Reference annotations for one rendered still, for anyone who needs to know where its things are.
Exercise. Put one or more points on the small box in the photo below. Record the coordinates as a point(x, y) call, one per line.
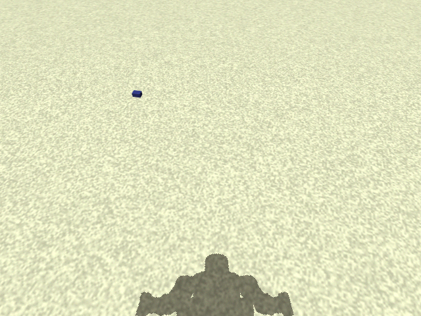
point(136, 93)

